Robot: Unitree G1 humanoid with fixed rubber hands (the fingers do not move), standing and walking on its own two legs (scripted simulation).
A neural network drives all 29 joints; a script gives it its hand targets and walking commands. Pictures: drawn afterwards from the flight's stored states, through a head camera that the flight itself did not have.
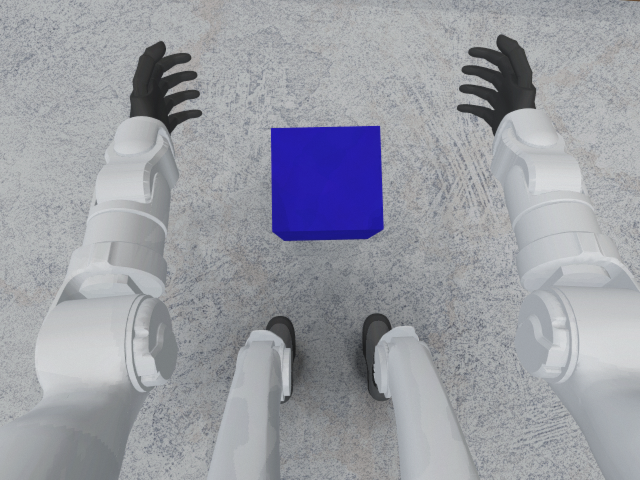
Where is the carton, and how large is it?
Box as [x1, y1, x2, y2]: [271, 126, 383, 240]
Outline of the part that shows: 379,126 271,128 272,231 284,240 367,238 383,228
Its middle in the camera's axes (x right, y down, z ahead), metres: +0.01 -0.11 +0.86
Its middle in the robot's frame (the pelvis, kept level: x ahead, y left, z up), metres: +0.51 +0.00 -0.52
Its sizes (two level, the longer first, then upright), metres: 0.210 0.200 0.250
